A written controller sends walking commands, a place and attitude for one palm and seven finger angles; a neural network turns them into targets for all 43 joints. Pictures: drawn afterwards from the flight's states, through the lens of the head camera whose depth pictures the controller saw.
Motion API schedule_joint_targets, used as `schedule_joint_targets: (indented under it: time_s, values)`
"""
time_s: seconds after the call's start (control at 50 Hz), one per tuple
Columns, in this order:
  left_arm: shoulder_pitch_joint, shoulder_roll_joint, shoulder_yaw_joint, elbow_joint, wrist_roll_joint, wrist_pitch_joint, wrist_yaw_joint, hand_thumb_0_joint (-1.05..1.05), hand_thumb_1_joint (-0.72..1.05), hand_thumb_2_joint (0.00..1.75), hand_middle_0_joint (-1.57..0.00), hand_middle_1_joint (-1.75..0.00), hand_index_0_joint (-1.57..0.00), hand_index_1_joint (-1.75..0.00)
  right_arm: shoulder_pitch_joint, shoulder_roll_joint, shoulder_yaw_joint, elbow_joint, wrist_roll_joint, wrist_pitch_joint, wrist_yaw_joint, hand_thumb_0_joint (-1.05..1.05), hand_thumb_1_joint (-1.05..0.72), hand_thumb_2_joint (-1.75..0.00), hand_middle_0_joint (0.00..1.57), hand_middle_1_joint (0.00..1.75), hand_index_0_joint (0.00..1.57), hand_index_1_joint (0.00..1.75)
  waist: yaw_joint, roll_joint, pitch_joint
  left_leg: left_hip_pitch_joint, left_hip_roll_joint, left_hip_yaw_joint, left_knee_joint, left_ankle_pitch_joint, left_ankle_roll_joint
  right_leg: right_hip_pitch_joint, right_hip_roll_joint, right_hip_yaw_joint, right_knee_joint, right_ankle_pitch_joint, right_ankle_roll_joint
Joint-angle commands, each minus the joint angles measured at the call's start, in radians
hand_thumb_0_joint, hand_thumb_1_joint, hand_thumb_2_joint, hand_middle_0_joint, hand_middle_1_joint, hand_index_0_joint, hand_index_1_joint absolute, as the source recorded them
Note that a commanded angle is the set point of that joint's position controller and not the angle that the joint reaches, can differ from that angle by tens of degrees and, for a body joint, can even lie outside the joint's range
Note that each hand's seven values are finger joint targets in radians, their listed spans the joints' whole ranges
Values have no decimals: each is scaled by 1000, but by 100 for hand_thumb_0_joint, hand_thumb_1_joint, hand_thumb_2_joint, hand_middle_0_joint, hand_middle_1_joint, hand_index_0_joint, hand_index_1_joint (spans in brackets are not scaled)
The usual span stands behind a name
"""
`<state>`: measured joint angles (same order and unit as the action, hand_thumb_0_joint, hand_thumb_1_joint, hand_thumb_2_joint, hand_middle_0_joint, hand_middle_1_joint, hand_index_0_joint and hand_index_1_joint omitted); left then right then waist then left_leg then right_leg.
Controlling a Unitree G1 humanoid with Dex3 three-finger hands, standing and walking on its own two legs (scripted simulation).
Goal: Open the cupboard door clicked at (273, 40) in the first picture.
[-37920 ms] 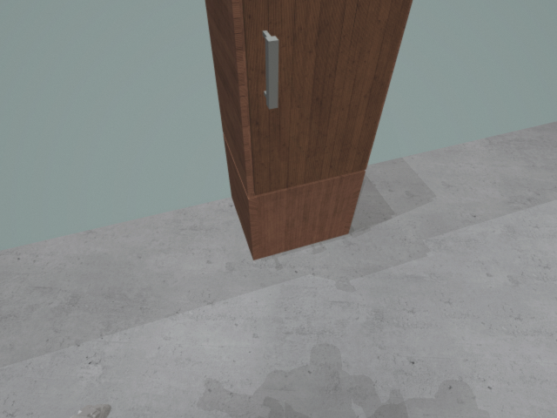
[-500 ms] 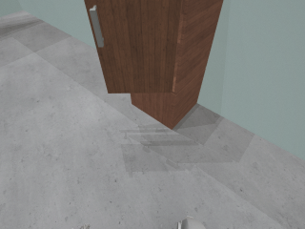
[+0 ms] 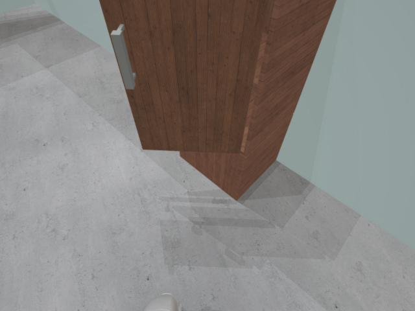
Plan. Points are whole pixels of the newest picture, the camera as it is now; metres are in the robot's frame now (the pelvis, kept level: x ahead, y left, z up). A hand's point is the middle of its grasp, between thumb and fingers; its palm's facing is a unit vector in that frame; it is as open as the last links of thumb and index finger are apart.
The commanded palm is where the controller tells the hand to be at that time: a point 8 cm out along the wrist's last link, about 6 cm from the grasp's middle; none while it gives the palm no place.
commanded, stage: take the last steps up to it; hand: left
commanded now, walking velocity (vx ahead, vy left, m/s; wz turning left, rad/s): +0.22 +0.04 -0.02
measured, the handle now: (126, 58) +0.71 +0.30 +0.09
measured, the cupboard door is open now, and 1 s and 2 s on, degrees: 41 41 41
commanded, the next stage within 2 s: come to a stop and stand still in 0.16 s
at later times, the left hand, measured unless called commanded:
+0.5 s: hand (125, 274) +0.21 +0.22 -0.18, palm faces +0.00 -0.97 -0.24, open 7.3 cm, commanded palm none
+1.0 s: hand (116, 285) +0.19 +0.23 -0.18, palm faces +0.03 -0.98 -0.21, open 7.3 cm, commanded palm none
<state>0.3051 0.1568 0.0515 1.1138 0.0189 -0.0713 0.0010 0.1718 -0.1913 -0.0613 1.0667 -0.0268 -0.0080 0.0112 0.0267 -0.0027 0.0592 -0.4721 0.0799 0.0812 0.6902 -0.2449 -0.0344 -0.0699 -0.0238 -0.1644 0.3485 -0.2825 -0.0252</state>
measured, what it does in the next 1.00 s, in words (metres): walks ahead: left foot, then right foot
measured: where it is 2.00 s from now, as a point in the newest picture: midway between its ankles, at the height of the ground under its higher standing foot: outside the picture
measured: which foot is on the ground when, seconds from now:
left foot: up 0.00-0.06, down 0.08-1.00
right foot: down 0.00-0.10, up 0.12-0.44, down 0.46-0.76, up 0.78-1.00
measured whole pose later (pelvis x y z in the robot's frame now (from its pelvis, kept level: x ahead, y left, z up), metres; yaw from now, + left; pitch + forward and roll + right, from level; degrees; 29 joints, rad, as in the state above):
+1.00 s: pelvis +0.14 +0.05 -0.01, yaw -2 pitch +0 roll +0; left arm 0.18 0.18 0.04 1.05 0.01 0.04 0.03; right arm 0.19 -0.15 -0.03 1.04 -0.02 0.01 -0.04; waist 0.02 -0.02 0.06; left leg -0.22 -0.01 0.09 0.47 -0.26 0.04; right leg -0.22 -0.04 -0.03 0.62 -0.37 0.02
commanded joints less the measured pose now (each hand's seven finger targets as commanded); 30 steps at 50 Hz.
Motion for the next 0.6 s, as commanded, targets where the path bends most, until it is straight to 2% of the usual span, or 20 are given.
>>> schedule_joint_targets:
  time_s: [0.0, 0.02, 0.04, 0.06, 0.08, 0.1, 0.14, 0.18, 0.24, 0.28, 0.3, 0.34, 0.4, 0.42, 0.44, 0.46, 0.48, 0.5, 0.54, 0.58]
  values:
    - [55, 136, 18, -8, 1, -5, 7, 0, 90, 90, -20, -30, -20, -30, -11, -13, 11, -54, 4, -35, 11, 0, -90, -90, 20, 30, 20, 30, -24, -120, 15, 113, -48, 47, -143, 25, 19, -20, -257, 150, -42, 372, -90]
    - [44, 135, 17, -7, -3, -2, 9, 0, 90, 90, -20, -30, -20, -30, 46, -28, 9, -35, 1, -41, 5, 0, -90, -90, 20, 30, 20, 30, -57, -100, -4, 248, -69, 66, -214, 62, 27, -78, -235, 126, 35, 406, -73]
    - [40, 120, 12, -11, -5, 1, 8, 0, 90, 90, -20, -30, -20, -30, 150, -74, -1, -4, -2, -49, -4, 0, -90, -90, 20, 30, 20, 30, -104, -16, -61, 430, -37, 31, -262, 98, 49, -153, -193, 90, 202, 405, -47]
    - [71, 82, 6, -31, -9, 5, 1, 0, 90, 90, -20, -30, -20, -30, 250, -170, -24, 13, -13, -52, -15, 0, -90, -90, 20, 30, 20, 30, -130, 187, -146, 617, 161, -210, -259, 172, 136, -346, -80, 24, 432, 122, -1]
    - [36, 53, -2, -69, -10, 2, 0, 0, 90, 90, -20, -30, -20, -30, 342, -231, -36, 19, -13, -40, -26, 0, -90, -90, 20, 30, 20, 30, -156, 289, -174, 660, 333, -415, -351, 297, 248, -477, -3, 8, 696, -314, 12]
    - [-7, 60, -1, -80, 0, 11, 11, 0, 90, 90, -20, -30, -20, -30, 306, -216, -30, 14, -8, -34, -33, 0, -90, -90, 20, 30, 20, 30, -140, 227, -164, 558, 346, -419, -392, 179, 261, -498, -29, 101, 839, -324, -4]
    - [-28, 54, 5, -73, 2, 21, 1, 0, 90, 90, -20, -30, -20, -30, 168, -137, -10, -38, -3, -40, -37, 0, -90, -90, 20, 30, 20, 30, -80, 148, -43, 367, 291, -334, -459, 61, 236, -527, -91, 156, 897, -162, 2]
    - [15, 23, 2, -51, 10, 36, -7, 0, 90, 90, -20, -30, -20, -30, 131, -90, 7, -47, -2, -56, -40, 0, -90, -90, 20, 30, 20, 30, -37, 89, -17, 297, 234, -203, -482, 177, 194, -476, -109, 149, 823, -82, 21]
    - [39, 6, -2, -51, 6, 52, -3, 0, 90, 90, -20, -30, -20, -30, 141, -77, 15, -38, 4, -62, -41, 0, -90, -90, 20, 30, 20, 30, -17, 87, -55, 294, 199, -107, -473, 335, 198, -412, -102, 133, 702, -38, 38]
    - [27, -13, -10, -53, 3, 58, 6, 0, 90, 90, -20, -30, -20, -30, 134, -56, 17, -37, -1, -59, -47, 0, -90, -90, 20, 30, 20, 30, -9, 29, -55, 272, 187, -63, -430, 557, 189, -335, -90, 130, 550, 1, 49]
    - [24, -16, -14, -49, 0, 62, 12, 0, 90, 90, -20, -30, -20, -30, 128, -63, 22, -32, 0, -55, -50, 0, -90, -90, 20, 30, 20, 30, -9, 33, -68, 275, 185, -48, -399, 642, 183, -285, -79, 121, 482, 15, 52]
    - [21, 1, -15, -43, -2, 74, 20, 0, 90, 90, -20, -30, -20, -30, 114, -72, 22, -21, 2, -37, -55, 0, -90, -90, 20, 30, 20, 30, -8, 98, -75, 281, 184, -40, -361, 650, 171, -222, -60, 103, 383, 26, 52]
    - [5, 62, -5, -59, 0, 81, 22, 0, 90, 90, -20, -30, -20, -30, 103, -82, 14, -7, 8, -11, -60, 0, -90, -90, 20, 30, 20, 30, 2, 112, -39, 262, 164, -61, -285, 543, 133, -153, -54, 102, 214, 93, 46]
    - [7, 91, -1, -63, 1, 79, 25, 0, 90, 90, -20, -30, -20, -30, 107, -78, 11, -5, 13, -4, -59, 0, -90, -90, 20, 30, 20, 30, 6, 64, -38, 243, 131, -59, -248, 453, 100, -116, -69, 129, 146, 253, 37]
    - [5, 125, 2, -69, 4, 76, 28, 0, 90, 90, -20, -30, -20, -30, 124, -69, 7, -7, 18, 2, -55, 0, -90, -90, 20, 30, 20, 30, -2, 3, -41, 209, 70, -36, -215, 316, 63, -92, -118, 192, 152, 472, 8]
    - [-15, 153, 3, -80, 5, 75, 30, 0, 90, 90, -20, -30, -20, -30, 151, -60, 3, -7, 22, 11, -48, 0, -90, -90, 20, 30, 20, 30, -18, -16, -25, 182, 24, -31, -192, 184, 44, -105, -183, 227, 164, 595, -35]
    - [-24, 174, 10, -86, 2, 72, 33, 0, 90, 90, -20, -30, -20, -30, 171, -47, 1, -3, 21, 23, -46, 0, -90, -90, 20, 30, 20, 30, -30, -93, -65, 196, -8, 2, -139, 141, 23, -97, -237, 266, 180, 716, -79]
    - [-17, 182, 13, -86, -2, 69, 38, 0, 90, 90, -20, -30, -20, -30, 186, -39, 0, 1, 23, 30, -46, 0, -90, -90, 20, 30, 20, 30, -30, -181, -136, 226, -37, 22, -66, 65, 13, -68, -275, 289, 161, 833, -110]
    - [-31, 188, 16, -92, -3, 68, 47, 0, 90, 90, -20, -30, -20, -30, 159, -28, -2, -12, 26, 42, -45, 0, -90, -90, 20, 30, 20, 30, -11, -267, -150, 137, -71, -1, 103, -291, 5, -11, -335, 328, 106, 959, -179]
    - [-60, 191, 26, -104, 4, 74, 54, 0, 90, 90, -20, -30, -20, -30, 127, -24, -3, -24, 28, 48, -46, 0, -90, -90, 20, 30, 20, 30, -4, -214, -135, 92, -72, -47, 169, -339, 3, 7, -340, 319, 102, 971, -197]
